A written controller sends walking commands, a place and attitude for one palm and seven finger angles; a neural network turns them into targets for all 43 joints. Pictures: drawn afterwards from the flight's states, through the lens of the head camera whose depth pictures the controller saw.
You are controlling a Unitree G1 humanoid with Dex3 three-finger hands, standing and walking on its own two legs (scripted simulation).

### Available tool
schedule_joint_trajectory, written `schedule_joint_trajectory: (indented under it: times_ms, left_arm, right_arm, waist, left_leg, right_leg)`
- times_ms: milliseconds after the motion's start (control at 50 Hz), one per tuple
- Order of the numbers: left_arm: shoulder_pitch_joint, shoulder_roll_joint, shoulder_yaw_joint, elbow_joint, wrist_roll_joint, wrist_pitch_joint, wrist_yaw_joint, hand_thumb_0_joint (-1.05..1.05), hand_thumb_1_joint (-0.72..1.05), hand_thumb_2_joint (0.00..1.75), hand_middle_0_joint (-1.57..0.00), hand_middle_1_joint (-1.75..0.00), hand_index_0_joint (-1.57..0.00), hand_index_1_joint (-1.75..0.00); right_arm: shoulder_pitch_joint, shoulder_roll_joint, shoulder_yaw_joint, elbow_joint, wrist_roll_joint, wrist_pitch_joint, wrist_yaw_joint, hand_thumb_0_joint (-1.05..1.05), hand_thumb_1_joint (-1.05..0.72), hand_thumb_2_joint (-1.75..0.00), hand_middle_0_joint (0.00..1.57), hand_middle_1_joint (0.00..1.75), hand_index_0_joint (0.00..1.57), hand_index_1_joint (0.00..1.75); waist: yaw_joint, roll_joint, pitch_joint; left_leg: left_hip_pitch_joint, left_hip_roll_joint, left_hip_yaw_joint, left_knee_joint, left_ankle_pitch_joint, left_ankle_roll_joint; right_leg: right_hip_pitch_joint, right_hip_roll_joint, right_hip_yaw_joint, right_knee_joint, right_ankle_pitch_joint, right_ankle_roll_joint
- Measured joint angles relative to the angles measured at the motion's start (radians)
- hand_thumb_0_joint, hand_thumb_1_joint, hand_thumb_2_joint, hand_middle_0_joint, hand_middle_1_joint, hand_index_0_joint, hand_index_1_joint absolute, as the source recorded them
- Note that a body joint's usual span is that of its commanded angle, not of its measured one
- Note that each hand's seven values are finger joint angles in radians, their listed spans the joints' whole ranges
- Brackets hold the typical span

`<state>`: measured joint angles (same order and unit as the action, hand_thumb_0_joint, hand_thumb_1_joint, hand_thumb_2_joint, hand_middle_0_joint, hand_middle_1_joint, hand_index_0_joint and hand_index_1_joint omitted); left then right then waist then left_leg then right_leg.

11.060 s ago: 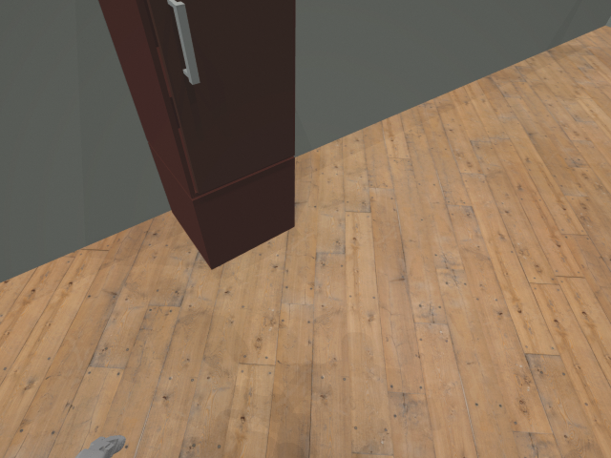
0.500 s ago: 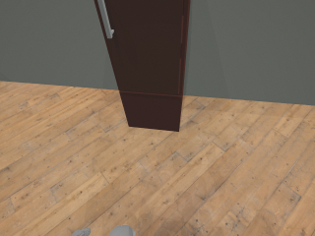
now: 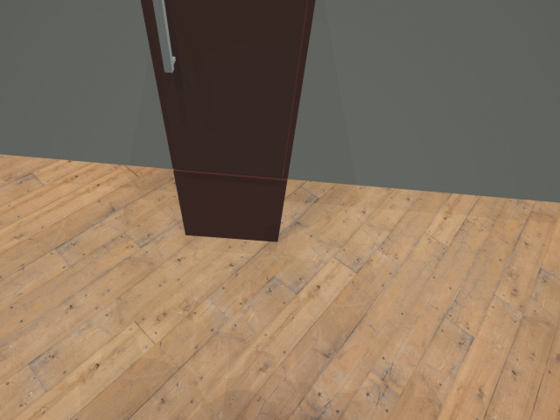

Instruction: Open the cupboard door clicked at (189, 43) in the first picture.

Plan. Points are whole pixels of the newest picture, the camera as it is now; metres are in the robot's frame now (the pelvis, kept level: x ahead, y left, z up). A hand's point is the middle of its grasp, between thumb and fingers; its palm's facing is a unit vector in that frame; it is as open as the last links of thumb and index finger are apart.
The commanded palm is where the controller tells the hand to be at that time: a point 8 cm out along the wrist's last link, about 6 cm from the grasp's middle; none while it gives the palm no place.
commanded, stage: take the last steps up to it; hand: left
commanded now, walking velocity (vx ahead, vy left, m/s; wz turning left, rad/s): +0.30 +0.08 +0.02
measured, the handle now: (166, 32) +0.89 +0.36 +0.12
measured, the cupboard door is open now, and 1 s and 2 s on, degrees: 0 0 0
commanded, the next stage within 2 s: come to a stop and stand still in 1.06 s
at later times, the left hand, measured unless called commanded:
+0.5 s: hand out of the picture +0.10 +0.15 -0.15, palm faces +0.09 -0.96 -0.26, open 7.1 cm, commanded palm none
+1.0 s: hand (134, 356) +0.24 +0.27 -0.19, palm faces +0.10 -0.98 -0.19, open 7.4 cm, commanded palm none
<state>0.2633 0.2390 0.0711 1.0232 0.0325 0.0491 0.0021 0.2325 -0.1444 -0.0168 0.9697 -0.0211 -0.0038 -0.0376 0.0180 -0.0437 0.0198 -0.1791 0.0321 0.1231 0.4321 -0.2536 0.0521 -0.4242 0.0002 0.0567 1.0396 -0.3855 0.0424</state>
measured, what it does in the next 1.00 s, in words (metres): walks ahead: right foot, then left foot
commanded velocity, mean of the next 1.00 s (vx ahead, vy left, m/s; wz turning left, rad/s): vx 0.28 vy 0.09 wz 0.01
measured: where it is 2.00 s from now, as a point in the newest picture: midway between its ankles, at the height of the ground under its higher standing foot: (223, 393)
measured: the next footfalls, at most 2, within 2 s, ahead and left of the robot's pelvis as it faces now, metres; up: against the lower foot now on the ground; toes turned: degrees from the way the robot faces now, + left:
right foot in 0.28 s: +0.07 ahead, -0.14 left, +0.00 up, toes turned -6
left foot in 0.80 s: +0.33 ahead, +0.18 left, +0.00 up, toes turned +11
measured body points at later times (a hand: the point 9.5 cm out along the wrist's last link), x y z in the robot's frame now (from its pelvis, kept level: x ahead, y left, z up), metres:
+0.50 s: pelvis +0.08 -0.04 +0.00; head +0.06 -0.07 +0.45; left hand +0.09 +0.20 -0.13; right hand +0.04 -0.27 -0.17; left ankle +0.13 +0.12 -0.67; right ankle +0.03 -0.14 -0.75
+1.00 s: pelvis +0.26 +0.09 -0.01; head +0.28 +0.10 +0.44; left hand +0.24 +0.32 -0.17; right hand +0.35 -0.14 -0.15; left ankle +0.29 +0.17 -0.75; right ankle +0.24 -0.03 -0.66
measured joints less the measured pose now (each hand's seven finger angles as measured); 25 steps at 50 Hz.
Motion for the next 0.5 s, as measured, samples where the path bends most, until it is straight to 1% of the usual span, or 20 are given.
schedule_joint_trajectory:
  times_ms: [60, 120, 200, 240, 260, 280, 300, 320, 340, 360, 400, 440, 500]
  left_arm:
    - [0.001, -0.008, -0.008, 0.014, 0.005, -0.003, -0.004, 0.00, 0.91, 0.90, -0.20, -0.30, -0.19, -0.30]
    - [-0.013, -0.022, -0.017, 0.022, 0.006, -0.005, -0.009, 0.00, 0.91, 0.90, -0.20, -0.30, -0.19, -0.30]
    - [-0.053, -0.048, -0.029, 0.014, 0.004, -0.017, -0.015, 0.00, 0.91, 0.90, -0.20, -0.30, -0.19, -0.30]
    - [-0.073, -0.064, -0.033, 0.006, 0.002, -0.031, -0.015, 0.00, 0.91, 0.90, -0.20, -0.30, -0.19, -0.30]
    - [-0.080, -0.070, -0.035, 0.001, 0.001, -0.043, -0.015, 0.00, 0.91, 0.90, -0.20, -0.30, -0.19, -0.30]
    - [-0.085, -0.075, -0.037, -0.004, 0.001, -0.058, -0.013, 0.00, 0.91, 0.90, -0.20, -0.30, -0.19, -0.30]
    - [-0.092, -0.089, -0.038, -0.002, 0.003, -0.073, -0.009, 0.00, 0.91, 0.90, -0.20, -0.30, -0.19, -0.30]
    - [-0.090, -0.102, -0.041, -0.002, 0.000, -0.085, -0.006, 0.00, 0.91, 0.90, -0.20, -0.30, -0.19, -0.30]
    - [-0.078, -0.112, -0.045, -0.002, -0.002, -0.094, -0.003, 0.00, 0.91, 0.90, -0.20, -0.30, -0.19, -0.30]
    - [-0.064, -0.117, -0.031, -0.007, -0.013, -0.106, 0.008, -0.01, 0.92, 0.90, -0.20, -0.30, -0.20, -0.30]
    - [-0.036, -0.103, -0.018, -0.008, -0.017, -0.121, 0.026, -0.02, 0.95, 0.90, -0.21, -0.30, -0.20, -0.30]
    - [-0.004, -0.091, -0.020, 0.006, -0.013, -0.124, 0.028, -0.03, 0.96, 0.90, -0.21, -0.30, -0.20, -0.30]
    - [0.052, -0.090, -0.032, 0.041, -0.011, -0.124, 0.026, -0.03, 0.95, 0.90, -0.20, -0.30, -0.20, -0.30]
  right_arm:
    - [0.050, -0.008, -0.009, 0.024, -0.002, -0.014, 0.006, 0.00, -0.92, -0.90, 0.21, 0.30, 0.20, 0.30]
    - [0.107, -0.013, -0.016, 0.055, -0.005, -0.021, 0.011, 0.00, -0.92, -0.90, 0.21, 0.30, 0.20, 0.30]
    - [0.179, -0.019, -0.021, 0.105, -0.008, -0.016, 0.016, 0.00, -0.91, -0.90, 0.20, 0.30, 0.20, 0.30]
    - [0.212, -0.022, -0.022, 0.132, -0.007, -0.011, 0.018, 0.00, -0.91, -0.90, 0.20, 0.30, 0.20, 0.30]
    - [0.230, -0.021, -0.023, 0.146, -0.004, -0.009, 0.020, 0.00, -0.91, -0.90, 0.20, 0.30, 0.20, 0.30]
    - [0.248, -0.019, -0.022, 0.158, 0.000, -0.007, 0.022, 0.00, -0.91, -0.90, 0.20, 0.30, 0.20, 0.30]
    - [0.256, -0.021, -0.023, 0.173, 0.003, 0.000, 0.024, 0.00, -0.91, -0.90, 0.20, 0.30, 0.20, 0.30]
    - [0.261, -0.022, -0.024, 0.185, 0.002, 0.011, 0.027, 0.00, -0.91, -0.90, 0.20, 0.30, 0.20, 0.30]
    - [0.263, -0.023, -0.027, 0.194, -0.001, 0.021, 0.033, 0.00, -0.91, -0.90, 0.20, 0.30, 0.20, 0.30]
    - [0.261, -0.022, -0.030, 0.200, -0.004, 0.028, 0.037, 0.00, -0.91, -0.90, 0.20, 0.30, 0.20, 0.30]
    - [0.241, -0.023, -0.037, 0.197, -0.007, 0.034, 0.045, 0.01, -0.91, -0.90, 0.20, 0.30, 0.20, 0.30]
    - [0.208, -0.030, -0.045, 0.177, -0.009, 0.032, 0.048, 0.01, -0.91, -0.90, 0.20, 0.30, 0.20, 0.30]
    - [0.153, -0.045, -0.055, 0.138, -0.008, 0.027, 0.055, 0.00, -0.91, -0.90, 0.20, 0.30, 0.20, 0.30]
  waist:
    - [-0.018, 0.013, -0.019]
    - [-0.039, 0.026, -0.030]
    - [-0.068, 0.046, -0.027]
    - [-0.076, 0.056, -0.024]
    - [-0.076, 0.057, -0.024]
    - [-0.073, 0.055, -0.025]
    - [-0.070, 0.071, -0.020]
    - [-0.069, 0.083, -0.021]
    - [-0.064, 0.088, -0.028]
    - [-0.056, 0.086, -0.036]
    - [-0.038, 0.078, -0.044]
    - [-0.034, 0.079, -0.043]
    - [-0.034, 0.090, -0.035]
  left_leg:
    - [0.020, -0.002, 0.014, -0.030, 0.007, 0.002]
    - [0.037, -0.004, 0.021, -0.051, 0.010, -0.001]
    - [0.048, -0.004, 0.022, -0.047, -0.002, -0.014]
    - [0.047, -0.003, 0.020, -0.021, -0.022, -0.026]
    - [0.042, -0.005, 0.019, 0.006, -0.040, -0.033]
    - [0.028, -0.007, 0.017, 0.050, -0.066, -0.040]
    - [0.005, 0.003, 0.003, 0.123, -0.124, -0.043]
    - [-0.031, 0.007, -0.017, 0.216, -0.181, -0.045]
    - [-0.074, 0.006, -0.031, 0.311, -0.201, -0.047]
    - [-0.117, 0.006, -0.038, 0.396, -0.192, -0.049]
    - [-0.196, 0.018, -0.043, 0.514, -0.129, -0.057]
    - [-0.269, 0.040, -0.051, 0.568, -0.050, -0.071]
    - [-0.360, 0.070, -0.067, 0.584, 0.051, -0.091]
  right_leg:
    - [0.022, -0.032, -0.026, -0.039, 0.009, -0.003]
    - [0.048, -0.055, -0.065, -0.125, -0.001, -0.008]
    - [0.096, -0.061, -0.113, -0.293, -0.034, -0.018]
    - [0.137, -0.053, -0.134, -0.404, 0.000, -0.023]
    - [0.168, -0.050, -0.143, -0.475, 0.035, -0.027]
    - [0.195, -0.051, -0.145, -0.534, 0.072, -0.037]
    - [0.201, -0.043, -0.155, -0.526, 0.097, -0.050]
    - [0.210, -0.040, -0.167, -0.516, 0.096, -0.059]
    - [0.226, -0.041, -0.176, -0.522, 0.091, -0.064]
    - [0.246, -0.043, -0.180, -0.540, 0.088, -0.066]
    - [0.293, -0.048, -0.179, -0.596, 0.099, -0.064]
    - [0.339, -0.049, -0.180, -0.656, 0.118, -0.059]
    - [0.401, -0.049, -0.189, -0.727, 0.132, -0.051]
